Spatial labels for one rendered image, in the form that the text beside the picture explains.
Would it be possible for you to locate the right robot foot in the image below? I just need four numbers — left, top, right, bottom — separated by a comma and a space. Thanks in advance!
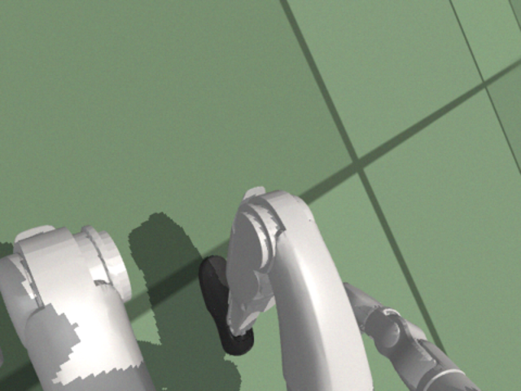
199, 256, 254, 356

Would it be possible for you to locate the right robot arm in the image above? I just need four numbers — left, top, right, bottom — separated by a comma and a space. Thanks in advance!
365, 306, 481, 391

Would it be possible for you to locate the right robot hand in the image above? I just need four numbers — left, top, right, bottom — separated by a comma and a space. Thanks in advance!
343, 283, 384, 334

